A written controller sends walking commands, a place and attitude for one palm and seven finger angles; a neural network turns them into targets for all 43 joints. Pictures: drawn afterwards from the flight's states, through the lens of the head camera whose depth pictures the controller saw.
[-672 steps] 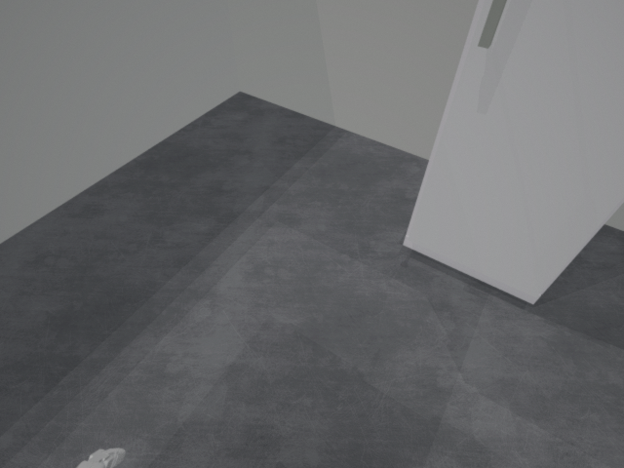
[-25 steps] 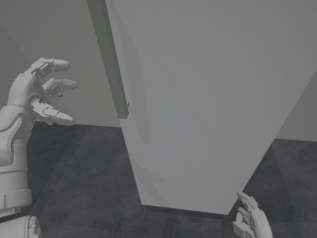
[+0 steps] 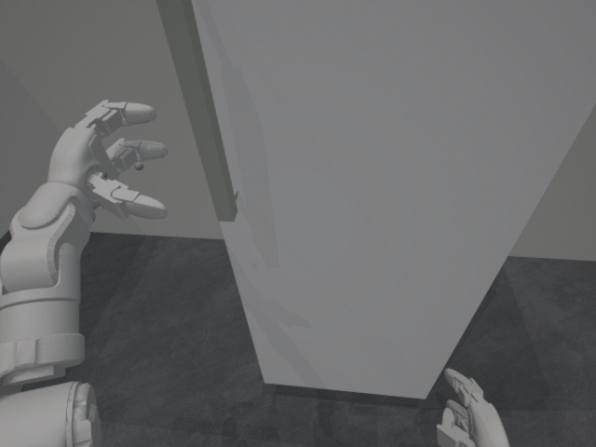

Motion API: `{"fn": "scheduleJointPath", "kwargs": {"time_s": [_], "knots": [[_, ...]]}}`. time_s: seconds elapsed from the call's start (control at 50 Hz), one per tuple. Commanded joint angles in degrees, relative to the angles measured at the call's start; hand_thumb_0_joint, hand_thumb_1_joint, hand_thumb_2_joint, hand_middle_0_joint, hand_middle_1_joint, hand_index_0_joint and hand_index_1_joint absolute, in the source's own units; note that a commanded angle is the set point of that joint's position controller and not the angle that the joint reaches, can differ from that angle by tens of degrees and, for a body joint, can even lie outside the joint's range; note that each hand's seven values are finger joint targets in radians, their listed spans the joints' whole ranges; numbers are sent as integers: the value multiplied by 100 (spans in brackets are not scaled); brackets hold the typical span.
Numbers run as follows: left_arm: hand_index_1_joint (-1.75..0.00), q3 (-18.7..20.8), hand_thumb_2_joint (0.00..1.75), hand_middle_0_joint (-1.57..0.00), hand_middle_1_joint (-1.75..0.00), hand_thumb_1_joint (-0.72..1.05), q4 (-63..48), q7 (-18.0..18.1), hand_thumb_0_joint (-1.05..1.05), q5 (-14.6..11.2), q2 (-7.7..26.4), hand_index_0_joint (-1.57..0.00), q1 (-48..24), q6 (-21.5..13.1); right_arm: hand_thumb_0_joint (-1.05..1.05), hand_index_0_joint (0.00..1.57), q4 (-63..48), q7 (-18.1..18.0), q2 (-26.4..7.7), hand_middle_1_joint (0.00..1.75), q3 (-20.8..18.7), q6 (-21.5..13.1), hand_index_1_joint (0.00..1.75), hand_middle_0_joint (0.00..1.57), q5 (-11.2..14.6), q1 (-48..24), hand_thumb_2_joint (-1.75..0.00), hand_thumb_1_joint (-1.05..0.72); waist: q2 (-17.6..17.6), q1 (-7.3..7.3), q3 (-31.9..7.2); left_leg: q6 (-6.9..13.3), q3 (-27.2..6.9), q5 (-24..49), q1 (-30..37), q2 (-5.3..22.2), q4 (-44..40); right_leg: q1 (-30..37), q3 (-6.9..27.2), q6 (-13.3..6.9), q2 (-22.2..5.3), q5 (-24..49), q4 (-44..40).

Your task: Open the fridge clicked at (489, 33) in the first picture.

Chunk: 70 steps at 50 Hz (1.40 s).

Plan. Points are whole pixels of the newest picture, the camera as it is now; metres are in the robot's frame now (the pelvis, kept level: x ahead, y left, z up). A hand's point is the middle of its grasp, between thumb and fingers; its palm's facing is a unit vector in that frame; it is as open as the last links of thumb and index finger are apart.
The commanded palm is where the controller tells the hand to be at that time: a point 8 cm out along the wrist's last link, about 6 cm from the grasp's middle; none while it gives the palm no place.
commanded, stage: move the hooked fingers beside the handle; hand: left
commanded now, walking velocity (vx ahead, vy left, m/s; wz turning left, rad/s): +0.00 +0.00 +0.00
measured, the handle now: (209, 113) +0.43 +0.15 +0.26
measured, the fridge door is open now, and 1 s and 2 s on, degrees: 0 0 0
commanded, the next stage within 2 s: feel for the door with the fingertips in 1.02 s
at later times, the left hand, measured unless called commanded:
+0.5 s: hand (159, 160) +0.37 +0.20 +0.23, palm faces +0.04 -1.00 -0.06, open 14.0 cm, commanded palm +0.34 +0.25 +0.24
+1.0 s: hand (158, 160) +0.37 +0.20 +0.23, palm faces +0.04 -1.00 -0.06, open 14.0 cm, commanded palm +0.34 +0.24 +0.24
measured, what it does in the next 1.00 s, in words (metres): stands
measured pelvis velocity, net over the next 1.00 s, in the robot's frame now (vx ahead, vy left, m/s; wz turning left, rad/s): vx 0.00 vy -0.01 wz -0.01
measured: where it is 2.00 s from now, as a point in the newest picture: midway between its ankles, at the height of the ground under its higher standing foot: outside the picture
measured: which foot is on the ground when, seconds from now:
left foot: down 0.00-1.00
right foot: down 0.00-1.00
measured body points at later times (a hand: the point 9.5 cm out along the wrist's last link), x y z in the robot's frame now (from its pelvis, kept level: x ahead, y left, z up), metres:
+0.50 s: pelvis +0.00 -0.01 +0.00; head -0.02 -0.04 +0.45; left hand +0.37 +0.25 +0.24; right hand +0.17 -0.25 -0.09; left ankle -0.05 +0.11 -0.74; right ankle +0.03 -0.12 -0.74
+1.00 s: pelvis +0.00 -0.01 +0.00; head -0.02 -0.04 +0.45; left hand +0.36 +0.25 +0.24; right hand +0.18 -0.24 -0.09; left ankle -0.05 +0.11 -0.74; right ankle +0.03 -0.12 -0.74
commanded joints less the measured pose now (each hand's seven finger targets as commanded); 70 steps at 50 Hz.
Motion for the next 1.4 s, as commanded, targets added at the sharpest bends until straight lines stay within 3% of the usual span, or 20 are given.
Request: {"fn": "scheduleJointPath", "kwargs": {"time_s": [0.0, 0.06, 0.12, 0.18, 0.3, 0.32, 0.34, 0.38, 0.52, 0.64, 0.84, 0.9, 0.92, 1.04, 1.06, 1.14, 1.18, 1.32, 1.34, 1.38], "knots": [[-120, 222, 30, -30, -120, -50, -1191, 37, 0, -99, 1275, -30, -2725, -455, 0, 20, -895, -49, -653, 30, -269, -312, 30, 20, -29, -737, -90, -90, 5, -68, -1510, 16, -424, 1875, 86, 14, -264, 790, 265, -186, 121, 1369, -95], [-120, 386, 30, -30, -120, -50, -1276, 90, 0, -97, 1383, -30, -2576, -514, 0, 20, -913, -26, -661, 30, -284, -304, 30, 20, -54, -724, -90, -90, -35, 5, -1722, 15, -389, 2122, 90, 12, -254, 1015, 282, -189, 97, 1647, -61], [-120, 180, 30, -30, -120, -50, -934, 141, 0, -101, 1116, -30, -2597, -459, 0, 20, -867, -22, -662, 30, -277, -265, 30, 20, -28, -714, -90, -90, -254, -48, -1369, 17, -398, 1868, -98, 21, -302, 818, 246, -173, 110, 1456, -81], [-120, 229, 30, -30, -120, -50, -637, 234, 0, -41, 1274, -30, -2786, -416, 0, 20, -812, -45, -692, 30, -300, -209, 30, 20, -12, -682, -90, -90, -292, -80, -1247, 66, -350, 1516, -193, 13, -342, 737, 309, -153, 104, 1137, -182], [-120, 544, 30, -30, -120, -50, -1122, 266, 0, -20, 1561, -30, -2739, -707, 0, 20, -975, -25, -640, 30, -308, -209, 30, 20, -52, -678, -90, -90, -99, 31, -1887, 68, -333, 1986, -8, -4, -298, 1250, 358, -176, 83, 1690, -64], [-120, 424, 30, -30, -120, -50, -1034, 219, 0, -38, 1430, -30, -2803, -714, 0, 20, -945, -28, -644, 30, -297, -214, 30, 20, -44, -662, -90, -90, -166, -24, -1785, 75, -315, 1965, -15, -5, -301, 1179, 349, -168, 91, 1721, -80], [-120, 617, 30, -30, -120, -50, -774, 209, 0, -56, 1604, -30, -2481, -689, 0, 20, -934, -23, -681, 30, -322, -193, 30, 20, -42, -618, -90, -90, -366, 28, -1618, 76, -325, 1873, -127, 27, -335, 1170, 339, -156, 96, 1619, -129], [-120, 378, 30, -30, -120, -50, -553, 136, 0, -61, 1396, -30, -2563, -604, 0, 20, -893, -41, -700, 30, -302, -171, 30, 20, 5, -646, -90, -90, -301, -61, -1224, 88, -281, 1499, -281, 11, -394, 922, 340, -142, 96, 1299, -208], [-120, 149, 30, -30, -120, -50, -982, 138, 0, -86, 1175, -30, -2868, -662, 0, 20, -952, -53, -663, 30, -309, -240, 30, 20, 6, -681, -90, -90, -113, -100, -1556, 97, -325, 1589, -8, -17, -324, 910, 336, -153, 112, 1321, -165], [-120, 436, 30, -30, -120, -50, -794, 257, 0, -24, 1510, -30, -2683, -647, 0, 20, -895, -57, -695, 30, -323, -203, 30, 20, -18, -679, -90, -90, -200, -21, -1530, 109, -294, 1573, -85, -17, -358, 1045, 375, -140, 91, 1324, -206], [-120, 418, 30, -30, -120, -50, -646, 131, 0, -47, 1526, -30, -2737, -666, 0, 20, -952, -51, -696, 30, -318, -170, 30, 20, -6, -663, -90, -90, -348, -51, -1483, 122, -301, 1512, -130, -8, -348, 1018, 374, -135, 97, 1313, -212], [-120, 306, 30, -30, -120, -50, -976, 102, 0, -62, 1344, -30, -2787, -711, 0, 20, -1025, -41, -635, 30, -293, -206, 30, 20, -1, -714, -90, -90, 55, -43, -1636, 95, -290, 1714, -16, -34, -322, 1059, 362, -163, 89, 1524, -141], [-120, 156, 30, -30, -120, -50, -985, 91, 0, -84, 1163, -30, -2844, -716, 0, 20, -994, -36, -628, 30, -289, -218, 30, 20, -1, -707, -90, -90, -24, -95, -1595, 95, -303, 1755, 35, -26, -308, 999, 344, -164, 103, 1570, -142], [-120, 241, 30, -30, -120, -50, -1002, 163, 0, -103, 1180, -30, -2432, -548, 0, 20, -955, -30, -677, 30, -320, -189, 30, 20, -3, -726, -90, -90, -345, -28, -1378, 90, -338, 1670, -38, 3, -359, 907, 303, -152, 128, 1378, -180], [-120, 135, 30, -30, -120, -50, -1080, 177, 0, -102, 1050, -30, -2502, -509, 0, 20, -984, -33, -648, 30, -292, -179, 30, 20, 4, -784, -90, -90, -121, -33, -1385, 90, -316, 1639, -24, -16, -366, 860, 321, -158, 121, 1342, -178], [-120, 207, 30, -30, -120, -50, -1245, 317, 0, -58, 1175, -30, -2662, -502, 0, 20, -977, -37, -643, 30, -301, -158, 30, 20, -20, -799, -90, -90, -284, -27, -1466, 94, -355, 1572, -14, -2, -365, 915, 327, -151, 122, 1204, -194], [-120, -34, 30, -30, -120, -50, -1299, 339, 0, -72, 874, -30, -2888, -529, 0, 20, -960, -51, -579, 30, -273, -176, 30, 20, -18, -819, -90, -90, -120, -96, -1480, 88, -344, 1616, 78, -11, -348, 850, 320, -156, 128, 1258, -178], [-120, -171, 30, -30, -120, -50, -1215, 518, 0, -29, 627, -30, -2824, -376, 0, 20, -904, -27, -564, 30, -270, -129, 30, 20, -35, -837, -90, -90, -197, -78, -1397, 71, -347, 1594, -22, -16, -353, 836, 307, -157, 132, 1255, -164], [-120, -50, 30, -30, -120, -50, -1308, 583, 0, -3, 748, -30, -2662, -376, 0, 20, -924, -11, -577, 30, -295, -114, 30, 20, -47, -841, -90, -90, -254, -11, -1516, 59, -366, 1732, 35, 7, -348, 939, 304, -170, 136, 1320, -138], [-120, -134, 30, -30, -120, -50, -1662, 653, 0, -17, 542, -30, -2630, -379, 0, 20, -997, 24, -512, 30, -270, -108, 30, 20, -66, -906, -90, -90, -68, 23, -1672, 22, -376, 1964, 84, -4, -343, 1057, 295, -192, 124, 1545, -66]]}}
